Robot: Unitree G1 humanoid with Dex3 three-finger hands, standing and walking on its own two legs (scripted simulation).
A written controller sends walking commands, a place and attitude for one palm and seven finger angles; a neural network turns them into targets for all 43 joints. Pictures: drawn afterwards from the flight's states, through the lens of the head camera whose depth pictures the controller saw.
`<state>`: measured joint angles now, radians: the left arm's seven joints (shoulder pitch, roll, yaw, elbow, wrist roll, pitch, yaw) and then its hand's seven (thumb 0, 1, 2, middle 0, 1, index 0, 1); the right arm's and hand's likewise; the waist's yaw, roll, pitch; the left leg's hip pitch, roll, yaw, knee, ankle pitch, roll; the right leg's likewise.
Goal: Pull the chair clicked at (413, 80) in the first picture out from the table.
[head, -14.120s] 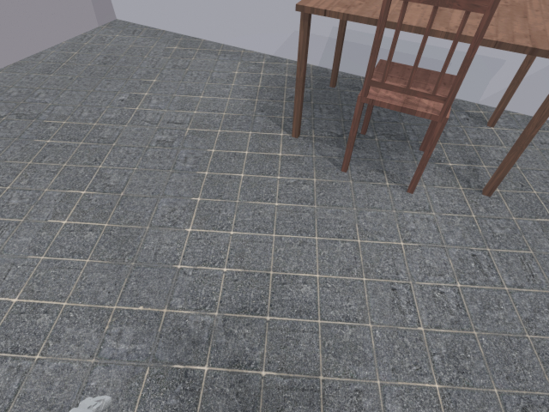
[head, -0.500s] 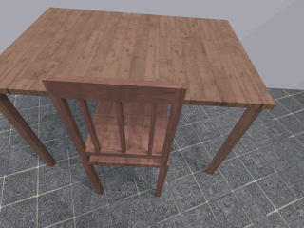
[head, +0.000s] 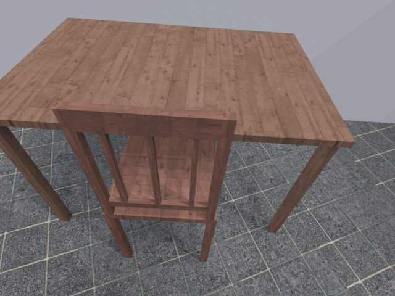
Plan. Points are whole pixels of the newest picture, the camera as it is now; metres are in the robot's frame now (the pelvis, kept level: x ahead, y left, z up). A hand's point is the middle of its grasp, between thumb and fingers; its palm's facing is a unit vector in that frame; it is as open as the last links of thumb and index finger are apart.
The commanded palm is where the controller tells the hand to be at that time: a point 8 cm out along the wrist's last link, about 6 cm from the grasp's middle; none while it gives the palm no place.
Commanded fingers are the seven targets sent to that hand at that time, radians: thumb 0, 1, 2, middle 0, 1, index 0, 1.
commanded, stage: look again from close up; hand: left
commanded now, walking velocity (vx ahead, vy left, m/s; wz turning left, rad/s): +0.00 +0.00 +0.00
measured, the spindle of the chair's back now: (154, 173) +0.43 +0.15 -0.07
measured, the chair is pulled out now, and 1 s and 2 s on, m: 0.00 0.00 0.00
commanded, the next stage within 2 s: none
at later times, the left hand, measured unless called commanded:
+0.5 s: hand out of the picture -0.03 +0.14 -0.18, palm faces +0.02 -0.99 -0.16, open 7.4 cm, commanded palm none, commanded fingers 0.00 0.90 0.90 -0.20 -0.30 -0.20 -0.30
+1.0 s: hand out of the picture -0.02 +0.14 -0.18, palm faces +0.02 -0.99 -0.16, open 7.4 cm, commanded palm none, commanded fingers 0.00 0.90 0.90 -0.20 -0.30 -0.20 -0.30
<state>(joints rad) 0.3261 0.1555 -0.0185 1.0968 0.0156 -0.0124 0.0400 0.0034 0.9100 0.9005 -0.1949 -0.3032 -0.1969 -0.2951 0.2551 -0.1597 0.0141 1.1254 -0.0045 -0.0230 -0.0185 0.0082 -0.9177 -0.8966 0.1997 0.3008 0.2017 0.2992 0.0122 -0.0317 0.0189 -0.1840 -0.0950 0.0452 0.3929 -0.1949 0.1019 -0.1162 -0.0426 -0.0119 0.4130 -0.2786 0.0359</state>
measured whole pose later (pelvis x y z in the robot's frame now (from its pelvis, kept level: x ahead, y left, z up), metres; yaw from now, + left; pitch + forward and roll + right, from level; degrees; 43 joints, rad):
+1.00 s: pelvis +0.00 -0.02 +0.00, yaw -1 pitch -1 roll +0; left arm 0.35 0.15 -0.02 1.10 0.01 -0.02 0.04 0.00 0.91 0.90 -0.19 -0.30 -0.20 -0.30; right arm 0.28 -0.14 0.01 1.15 0.00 -0.02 -0.02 0.01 -0.92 -0.90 0.20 0.30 0.20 0.30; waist 0.01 -0.02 0.02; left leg -0.19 -0.06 0.04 0.39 -0.19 0.07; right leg -0.12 -0.01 -0.01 0.41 -0.27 0.00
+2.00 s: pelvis +0.00 -0.03 +0.00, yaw -1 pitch -1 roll +0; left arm 0.36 0.13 -0.02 1.09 0.01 -0.02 0.04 0.00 0.91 0.90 -0.19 -0.30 -0.20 -0.30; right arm 0.30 -0.13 0.01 1.17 0.00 -0.03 -0.03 0.01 -0.92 -0.90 0.20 0.30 0.20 0.30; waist 0.01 -0.01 0.01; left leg -0.19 -0.05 0.04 0.39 -0.19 0.05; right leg -0.12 0.00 -0.02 0.40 -0.27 -0.01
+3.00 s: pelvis +0.00 -0.05 +0.00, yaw -1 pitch -1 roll +0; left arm 0.37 0.12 -0.03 1.08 0.01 -0.03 0.04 0.00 0.91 0.90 -0.19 -0.30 -0.20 -0.30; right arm 0.31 -0.11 0.01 1.17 0.00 -0.03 -0.03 0.01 -0.91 -0.90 0.20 0.30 0.20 0.30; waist 0.01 -0.01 0.00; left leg -0.20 -0.02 0.03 0.40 -0.20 0.03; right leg -0.13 0.03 -0.02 0.41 -0.27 -0.04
